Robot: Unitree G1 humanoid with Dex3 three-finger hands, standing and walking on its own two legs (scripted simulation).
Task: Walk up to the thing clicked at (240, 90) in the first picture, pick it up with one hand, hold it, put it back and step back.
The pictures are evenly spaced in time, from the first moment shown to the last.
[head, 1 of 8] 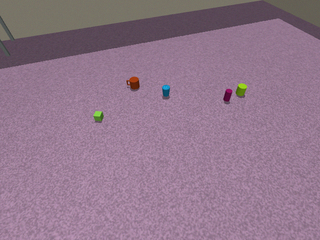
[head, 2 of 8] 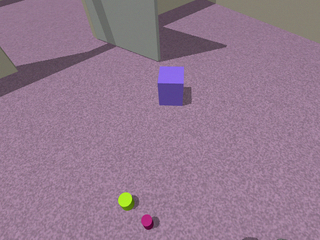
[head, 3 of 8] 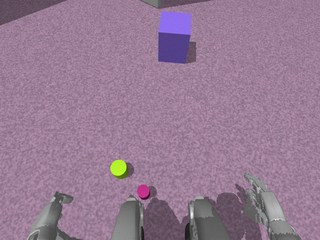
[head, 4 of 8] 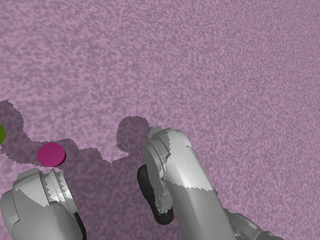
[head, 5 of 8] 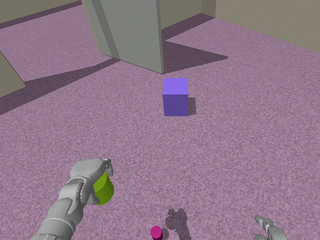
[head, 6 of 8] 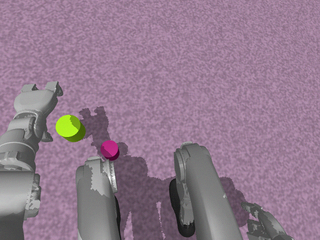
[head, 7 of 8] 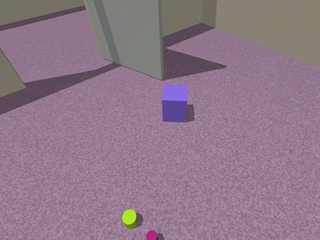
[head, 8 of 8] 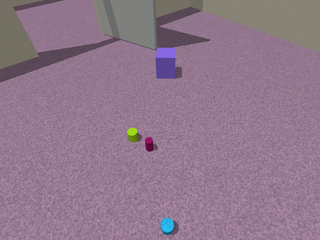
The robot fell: no
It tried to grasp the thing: yes
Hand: left
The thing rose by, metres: 0.65
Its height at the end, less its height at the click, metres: +0.00
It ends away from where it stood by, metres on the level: 0.01
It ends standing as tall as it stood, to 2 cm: yes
